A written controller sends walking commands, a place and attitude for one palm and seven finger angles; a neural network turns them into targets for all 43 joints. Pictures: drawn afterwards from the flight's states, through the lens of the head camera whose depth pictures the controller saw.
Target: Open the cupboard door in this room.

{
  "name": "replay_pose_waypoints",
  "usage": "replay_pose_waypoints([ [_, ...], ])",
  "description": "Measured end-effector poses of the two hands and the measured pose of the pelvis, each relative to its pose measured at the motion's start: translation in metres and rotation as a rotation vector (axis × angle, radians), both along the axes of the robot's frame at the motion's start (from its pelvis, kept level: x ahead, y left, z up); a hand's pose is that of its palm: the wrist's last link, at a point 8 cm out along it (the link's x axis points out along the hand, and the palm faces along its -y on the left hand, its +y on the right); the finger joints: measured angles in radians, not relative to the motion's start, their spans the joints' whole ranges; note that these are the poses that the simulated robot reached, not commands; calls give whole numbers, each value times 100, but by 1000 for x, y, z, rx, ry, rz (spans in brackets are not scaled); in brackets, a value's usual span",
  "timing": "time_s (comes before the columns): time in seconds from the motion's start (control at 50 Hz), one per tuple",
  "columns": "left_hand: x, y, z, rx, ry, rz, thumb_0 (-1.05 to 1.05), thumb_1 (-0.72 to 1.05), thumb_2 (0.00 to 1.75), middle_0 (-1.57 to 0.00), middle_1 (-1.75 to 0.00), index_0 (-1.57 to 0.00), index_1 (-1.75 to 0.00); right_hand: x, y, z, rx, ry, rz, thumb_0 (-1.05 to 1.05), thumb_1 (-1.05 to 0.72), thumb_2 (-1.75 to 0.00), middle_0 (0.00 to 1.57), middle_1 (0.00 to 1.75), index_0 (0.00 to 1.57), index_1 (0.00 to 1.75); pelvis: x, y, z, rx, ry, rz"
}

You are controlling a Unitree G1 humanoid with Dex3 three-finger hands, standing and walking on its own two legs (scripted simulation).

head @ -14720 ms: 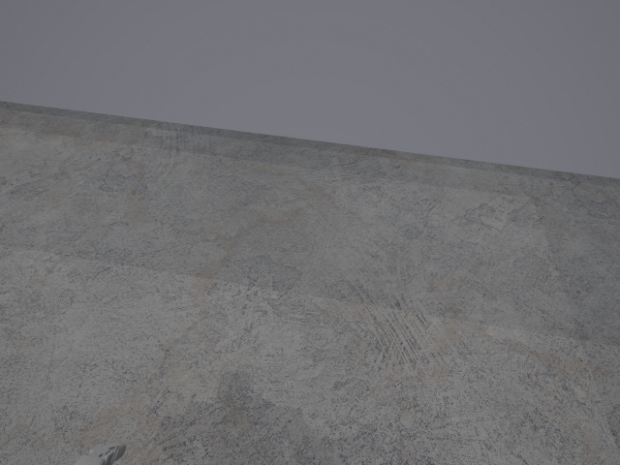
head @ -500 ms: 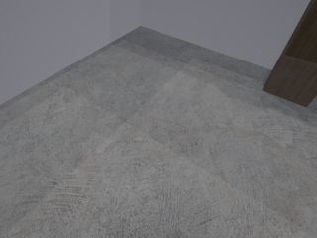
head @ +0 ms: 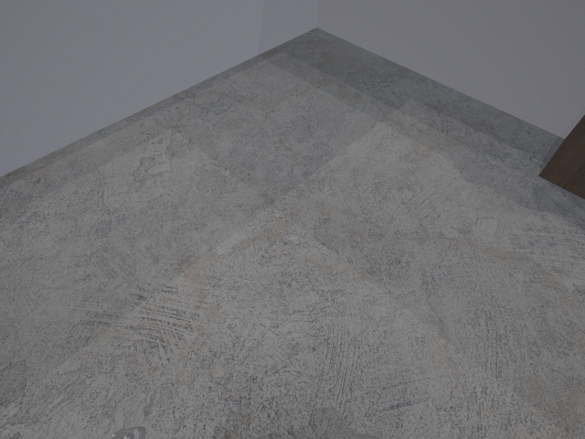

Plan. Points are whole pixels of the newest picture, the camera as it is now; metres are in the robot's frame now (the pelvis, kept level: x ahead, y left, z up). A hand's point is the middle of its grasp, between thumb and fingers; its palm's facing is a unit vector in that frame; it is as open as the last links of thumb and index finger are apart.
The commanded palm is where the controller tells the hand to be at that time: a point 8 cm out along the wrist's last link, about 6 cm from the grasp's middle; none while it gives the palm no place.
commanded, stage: turn or walk to find it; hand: left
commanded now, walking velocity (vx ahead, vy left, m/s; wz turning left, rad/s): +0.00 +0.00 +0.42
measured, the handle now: out of the picture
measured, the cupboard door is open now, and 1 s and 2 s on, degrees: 0 0 0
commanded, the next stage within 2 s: none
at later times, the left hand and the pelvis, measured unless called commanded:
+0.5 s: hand out of the picture -0.03 +0.14 -0.16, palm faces +0.26 -0.93 -0.27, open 7.3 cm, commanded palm none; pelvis -0.01 -0.06 +0.00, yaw +14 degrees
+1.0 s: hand out of the picture -0.04 +0.19 -0.16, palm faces +0.43 -0.87 -0.26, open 7.4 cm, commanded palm none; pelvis -0.04 -0.04 +0.00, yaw +24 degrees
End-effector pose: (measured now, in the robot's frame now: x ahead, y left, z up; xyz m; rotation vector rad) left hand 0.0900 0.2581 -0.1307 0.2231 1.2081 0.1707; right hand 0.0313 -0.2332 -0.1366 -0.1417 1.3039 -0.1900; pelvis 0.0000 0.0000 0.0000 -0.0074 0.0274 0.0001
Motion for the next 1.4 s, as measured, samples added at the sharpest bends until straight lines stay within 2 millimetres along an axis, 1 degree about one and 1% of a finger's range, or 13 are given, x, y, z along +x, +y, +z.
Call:
replay_pose_waypoints([
  [0.1, 4, -25, 6, 11, -49, 10, 1, 91, 90, -20, -30, -20, -30, -5, -23, -12, 20, 24, 21, 1, -90, -90, 20, 30, 20, 30, -7, -21, -5, 13, 2, 45],
  [0.16, -3, -43, 7, 25, -84, 27, 1, 91, 90, -20, -30, -20, -30, -4, -43, -26, 35, 33, 37, 1, -90, -90, 20, 30, 20, 30, -10, -37, -12, 25, -3, 72],
  [0.3, -56, -72, 16, 21, -30, 127, 0, 90, 90, -20, -30, -21, -30, 20, -74, -21, 28, 32, 113, 1, -90, -90, 20, 30, 19, 30, -12, -57, -2, 55, -21, 144],
  [0.4, -94, -80, 13, 12, 27, 208, 1, 91, 90, -21, -30, -21, -30, 39, -80, -16, 10, 34, 181, 1, -91, -90, 19, 30, 19, 30, -11, -63, 0, 58, -19, 199],
  [0.52, -144, -78, 2, -12, 98, 304, 1, 91, 90, -21, -30, -21, -30, 73, -61, -12, -11, 24, 290, 1, -91, -90, 19, 30, 19, 30, -14, -57, -3, 50, -16, 255],
  [0.64, -198, -62, -21, -51, 175, 400, 1, 91, 90, -21, -30, -21, -30, 119, -13, -6, -24, -94, 411, 1, -91, -90, 19, 30, 19, 30, -22, -37, -14, 18, -21, 311],
  [0.7, -214, -50, -29, -61, 204, 436, 1, 91, 90, -20, -30, -21, -30, 131, 10, 4, -21, -155, 455, 1, -91, -90, 19, 30, 19, 30, -27, -29, -15, 27, -32, 324],
  [0.8, -207, -34, -19, -56, 152, 457, 1, 91, 90, -20, -30, -20, -30, 128, 28, 17, -18, -181, 489, 0, -90, -90, 20, 30, 20, 30, -33, -24, -4, -1, -45, 364],
  [0.9, -183, -24, -8, -26, 44, 454, 1, 91, 90, -20, -30, -20, -30, 114, 25, 16, 0, -153, 495, 0, -90, -90, 20, 30, 20, 30, -37, -29, -1, 3, -45, 393],
  [1.0, -158, -29, 1, 6, -26, 439, 1, 91, 90, -20, -30, -20, -30, 94, 3, 4, 15, -97, 476, 1, -90, -90, 20, 30, 20, 30, -37, -44, -2, 15, -39, 427],
  [1.12, -137, -58, 10, 57, -100, 433, 1, 91, 90, -20, -30, -20, -30, 76, -42, -25, 35, -4, 463, 1, -90, -90, 20, 30, 20, 30, -34, -75, -14, 38, -25, 478],
  [1.26, -166, -106, 24, 59, -72, 513, 0, 90, 90, -20, -30, -21, -30, 76, -75, -26, 33, 72, 508, 1, -90, -90, 20, 30, 19, 30, -33, -99, -3, 73, -36, 556],
  [1.4, -209, -139, 19, 26, -19, 628, 1, 91, 90, -21, -30, -21, -30, 84, -83, -19, 6, 109, 586, 1, -91, -90, 19, 30, 19, 30, -34, -110, 1, 71, -30, 629],
])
